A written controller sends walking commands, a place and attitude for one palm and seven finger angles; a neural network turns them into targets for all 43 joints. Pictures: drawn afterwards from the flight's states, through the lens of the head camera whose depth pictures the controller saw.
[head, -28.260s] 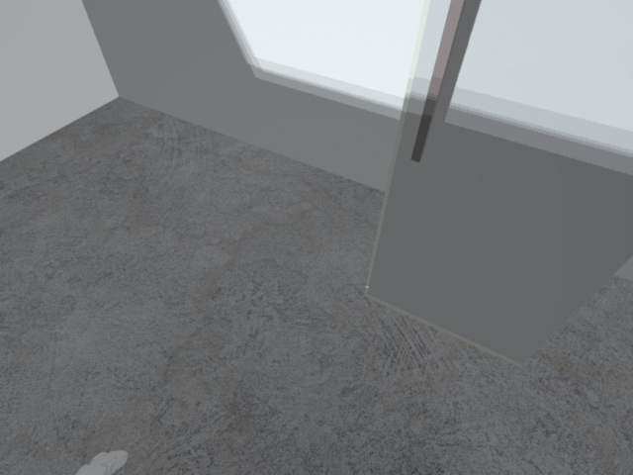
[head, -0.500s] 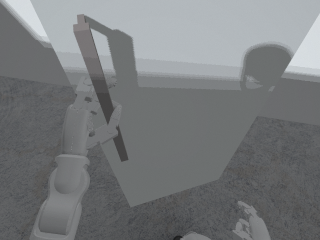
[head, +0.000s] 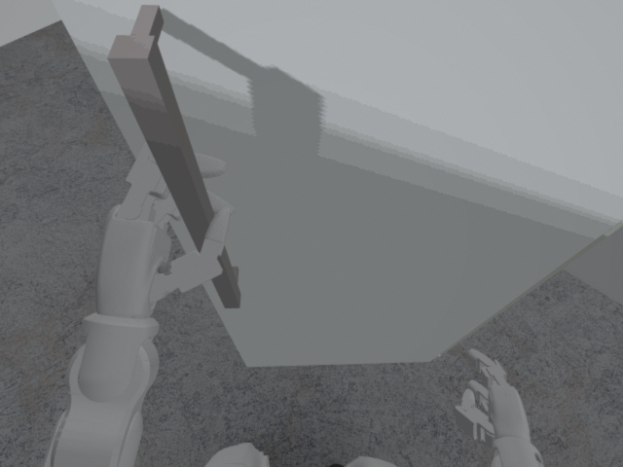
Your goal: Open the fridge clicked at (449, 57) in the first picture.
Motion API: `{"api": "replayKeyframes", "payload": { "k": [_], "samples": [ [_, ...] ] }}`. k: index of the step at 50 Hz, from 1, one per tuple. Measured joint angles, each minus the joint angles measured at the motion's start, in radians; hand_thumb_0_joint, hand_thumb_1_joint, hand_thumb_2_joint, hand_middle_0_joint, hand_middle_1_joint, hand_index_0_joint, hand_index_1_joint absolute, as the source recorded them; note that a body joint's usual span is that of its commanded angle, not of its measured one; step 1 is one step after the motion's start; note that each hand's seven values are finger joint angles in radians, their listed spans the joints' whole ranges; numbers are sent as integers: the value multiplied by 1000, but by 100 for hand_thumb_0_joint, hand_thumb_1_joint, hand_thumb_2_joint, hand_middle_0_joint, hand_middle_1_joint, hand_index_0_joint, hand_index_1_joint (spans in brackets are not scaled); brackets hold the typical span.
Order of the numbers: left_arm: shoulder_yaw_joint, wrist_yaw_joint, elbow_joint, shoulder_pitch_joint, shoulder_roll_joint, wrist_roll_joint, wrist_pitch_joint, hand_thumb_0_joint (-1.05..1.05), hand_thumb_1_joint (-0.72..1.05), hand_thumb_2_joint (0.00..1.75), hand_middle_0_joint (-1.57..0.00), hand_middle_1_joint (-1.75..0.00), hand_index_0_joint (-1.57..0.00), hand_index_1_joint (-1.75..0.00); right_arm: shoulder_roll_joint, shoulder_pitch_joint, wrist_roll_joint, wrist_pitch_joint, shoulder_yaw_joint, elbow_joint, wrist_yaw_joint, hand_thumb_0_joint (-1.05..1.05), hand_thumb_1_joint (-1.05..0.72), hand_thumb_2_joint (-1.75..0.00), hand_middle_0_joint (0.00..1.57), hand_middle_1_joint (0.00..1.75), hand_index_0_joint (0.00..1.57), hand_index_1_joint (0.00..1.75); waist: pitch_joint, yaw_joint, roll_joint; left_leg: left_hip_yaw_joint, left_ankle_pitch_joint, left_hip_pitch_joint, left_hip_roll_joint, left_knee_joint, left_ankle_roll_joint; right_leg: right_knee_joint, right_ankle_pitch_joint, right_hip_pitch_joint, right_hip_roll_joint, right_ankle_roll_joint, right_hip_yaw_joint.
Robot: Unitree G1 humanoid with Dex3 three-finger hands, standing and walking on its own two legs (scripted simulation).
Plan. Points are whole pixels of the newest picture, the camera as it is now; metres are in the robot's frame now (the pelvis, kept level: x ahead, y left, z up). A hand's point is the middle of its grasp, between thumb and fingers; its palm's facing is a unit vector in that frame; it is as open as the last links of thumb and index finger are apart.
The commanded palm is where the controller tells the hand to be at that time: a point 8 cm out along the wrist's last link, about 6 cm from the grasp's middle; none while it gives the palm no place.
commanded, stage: walk backward, drawing the door open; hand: left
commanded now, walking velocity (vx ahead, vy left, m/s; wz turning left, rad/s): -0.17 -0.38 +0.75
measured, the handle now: (207, 214) +0.34 +0.12 +0.15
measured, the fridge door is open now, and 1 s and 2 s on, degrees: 42 71 71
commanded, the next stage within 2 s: stop walking and hold the door back in 0.90 s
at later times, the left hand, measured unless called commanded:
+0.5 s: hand (246, 346) +0.21 +0.06 +0.17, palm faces +0.54 -0.80 -0.26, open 6.6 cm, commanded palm +0.15 +0.09 +0.17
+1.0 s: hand out of the picture +0.09 +0.00 +0.17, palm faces +0.83 -0.44 -0.34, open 6.6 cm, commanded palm +0.04 +0.00 +0.17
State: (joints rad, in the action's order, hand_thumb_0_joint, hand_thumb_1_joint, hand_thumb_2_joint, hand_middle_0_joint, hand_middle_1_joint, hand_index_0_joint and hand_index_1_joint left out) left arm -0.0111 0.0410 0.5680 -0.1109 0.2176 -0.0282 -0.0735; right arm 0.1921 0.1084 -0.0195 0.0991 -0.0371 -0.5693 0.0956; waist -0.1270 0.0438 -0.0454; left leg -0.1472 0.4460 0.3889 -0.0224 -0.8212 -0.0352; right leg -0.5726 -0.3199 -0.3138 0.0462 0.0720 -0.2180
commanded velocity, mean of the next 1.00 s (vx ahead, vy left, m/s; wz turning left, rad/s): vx -0.20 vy -0.18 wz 0.60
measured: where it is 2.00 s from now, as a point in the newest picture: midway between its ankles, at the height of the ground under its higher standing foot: outside the picture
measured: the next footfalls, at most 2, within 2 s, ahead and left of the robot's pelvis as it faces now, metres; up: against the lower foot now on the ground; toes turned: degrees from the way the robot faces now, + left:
left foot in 0.02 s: -0.01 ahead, +0.09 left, +0.00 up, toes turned +9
right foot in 0.32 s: +0.13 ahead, -0.31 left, +0.00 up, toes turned +10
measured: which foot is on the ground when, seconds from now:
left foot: up 0.00-0.00, down 0.02-0.32, up 0.34-0.56, down 0.58-0.94, up 0.96-1.00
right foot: down 0.00-0.02, up 0.04-0.30, down 0.32-0.56, up 0.58-0.92, down 0.94-1.00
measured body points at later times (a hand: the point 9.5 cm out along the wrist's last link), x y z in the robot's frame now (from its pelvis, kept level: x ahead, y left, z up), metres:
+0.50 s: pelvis -0.01 -0.21 -0.01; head +0.05 -0.19 +0.44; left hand +0.18 +0.10 +0.18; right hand +0.24 -0.39 -0.10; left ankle -0.06 -0.13 -0.67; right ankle +0.09 -0.31 -0.73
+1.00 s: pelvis +0.02 -0.37 -0.01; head +0.05 -0.35 +0.44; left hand +0.05 +0.01 +0.19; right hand +0.29 -0.43 -0.10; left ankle -0.06 -0.21 -0.69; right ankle +0.11 -0.47 -0.73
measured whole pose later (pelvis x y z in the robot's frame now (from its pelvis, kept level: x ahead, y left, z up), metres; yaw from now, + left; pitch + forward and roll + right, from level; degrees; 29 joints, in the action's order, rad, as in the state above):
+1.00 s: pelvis +0.02 -0.37 -0.01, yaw +35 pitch -1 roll -1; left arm 0.37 0.12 0.35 -0.17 0.37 0.05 -0.05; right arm 0.17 0.14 0.00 0.12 0.02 -0.64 0.06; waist -0.08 -0.01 0.04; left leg 0.16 0.50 0.48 -0.04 -0.97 -0.05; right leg -0.57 -0.25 -0.28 0.01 -0.01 -0.04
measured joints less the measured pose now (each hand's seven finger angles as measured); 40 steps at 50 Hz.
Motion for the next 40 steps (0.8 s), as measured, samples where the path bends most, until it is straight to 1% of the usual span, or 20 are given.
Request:
{"api": "replayKeyframes", "payload": {
  "k": [1,2,3,5,7,9,13,15,16,18,20,22,25,28,29,31,32,35,37,40],
  "samples": [
    [-2,5,20,0,1,-4,6,-8,63,82,-48,-140,-21,-127,8,2,-2,8,0,21,1,1,-91,-90,20,30,19,30,6,-4,8,-4,-120,-51,-5,130,4,-64,-16,-39,-6,2,-11],
    [-1,11,32,7,4,-5,10,-8,63,81,-48,-140,-20,-125,12,2,-5,18,-7,37,2,1,-91,-90,20,30,19,30,8,-6,22,10,-108,-81,-13,201,37,-170,-55,-92,-21,-21,2],
    [2,17,19,28,16,-6,-4,-9,64,81,-49,-140,-18,-123,-1,-7,-7,22,-15,35,3,1,-91,-90,20,30,19,30,-14,-5,12,27,-75,-82,-9,193,53,-287,-122,-133,-27,-48,47],
    [19,17,-18,51,35,-8,-30,-10,64,81,-51,-140,-16,-122,-25,-15,-7,15,-5,20,-13,1,-91,-90,20,30,19,30,-56,-12,-1,68,-77,-103,-17,201,41,-468,-190,-196,-58,-81,134],
    [42,16,-31,57,54,-13,-23,-10,64,81,-51,-140,-16,-123,-47,-10,-6,15,17,7,-29,1,-91,-90,20,30,19,30,-74,-15,5,119,-126,-121,-45,253,1,-554,-174,-258,-72,-99,168],
    [63,15,-48,64,60,-9,-19,-10,64,82,-51,-140,-17,-125,-63,-1,-6,20,30,-6,-40,1,-91,-90,20,30,19,30,-86,-24,25,172,-170,-133,-81,304,-30,-525,-105,-290,-63,-111,188],
    [111,24,-95,73,52,25,-5,-8,66,83,-48,-140,-19,-127,-75,32,11,22,38,-23,-45,1,-90,-90,21,30,20,30,-78,-53,76,258,-191,-137,-147,327,-86,-241,6,-199,-17,-120,215],
    [151,40,-115,67,64,44,11,-8,66,84,-48,-140,-19,-128,-79,53,25,15,47,-21,-45,1,-90,-90,21,30,20,30,-52,-64,83,290,-154,-114,-162,269,-84,-90,51,-97,4,-132,212],
    [179,49,-117,64,79,49,22,-8,66,84,-47,-140,-18,-128,-83,61,32,11,54,-21,-47,1,-90,-90,21,30,20,30,-28,-69,61,297,-97,-85,-150,204,-56,-15,92,-53,26,-127,217],
    [237,66,-126,52,54,46,21,-8,66,84,-47,-140,-18,-129,-56,13,33,-6,53,-50,-43,1,-90,-90,21,30,20,30,-31,-62,81,329,73,7,-113,-73,-9,-85,81,-87,8,-117,204],
    [262,73,-125,31,41,52,33,-8,67,84,-46,-140,-18,-130,-27,-17,31,-23,37,-67,-35,1,-90,-90,21,30,20,30,-41,-35,87,283,144,80,-53,-313,7,-94,71,-80,16,-104,178],
    [273,72,-115,5,50,60,40,-8,67,83,-46,-140,-19,-131,-8,-23,30,-37,23,-63,-29,2,-91,-90,21,30,20,30,-47,-11,71,187,155,105,-17,-416,1,-63,84,-55,31,-91,146],
    [266,65,-91,-19,70,65,36,-7,67,82,-46,-140,-21,-133,9,-1,31,-50,11,-37,-18,2,-91,-90,20,30,20,30,-37,16,35,64,143,56,6,-274,-2,-16,107,-31,48,-73,80],
    [245,53,-53,-21,95,65,24,-7,66,82,-46,-140,-23,-134,30,39,23,-45,7,-2,-6,2,-91,-90,20,30,19,30,0,22,17,19,20,-43,9,33,2,-52,92,-73,45,-60,14],
    [240,52,-38,-16,102,66,17,-7,65,82,-46,-140,-24,-134,38,51,20,-40,1,13,-4,1,-91,-90,20,30,19,30,14,19,22,36,-66,-65,2,119,23,-116,43,-113,36,-63,3],
    [235,45,-42,7,119,52,-7,-8,64,81,-48,-144,-25,-132,15,48,14,-26,-10,-9,-1,1,-91,-90,20,30,19,30,-13,-7,-15,49,-72,-59,6,92,75,-299,-109,-172,10,-89,91],
    [234,39,-48,8,123,46,-17,-8,64,81,-48,-145,-26,-132,-1,47,13,-21,-5,-26,-7,1,-91,-90,20,30,19,30,-24,-21,-28,58,-69,-72,2,104,84,-383,-131,-192,-10,-97,128],
    [230,27,-65,-5,141,28,-22,-7,63,81,-49,-145,-28,-132,-44,62,12,-5,19,-50,-27,1,-91,-90,20,30,19,30,-30,-28,-23,125,-122,-105,-31,194,56,-518,-136,-225,-52,-116,163],
    [228,27,-81,-18,147,25,-18,-6,63,81,-49,-144,-29,-134,-64,74,12,7,32,-53,-37,1,-91,-90,20,30,19,30,-24,-31,-2,171,-174,-120,-56,264,32,-498,-83,-222,-61,-127,173],
    [236,33,-111,-35,146,40,-5,-6,63,80,-48,-143,-31,-135,-78,90,17,22,45,-48,-42,1,-90,-90,20,30,20,30,-4,-36,35,225,-226,-129,-84,333,5,-375,-53,-175,-61,-135,186]
  ]
}}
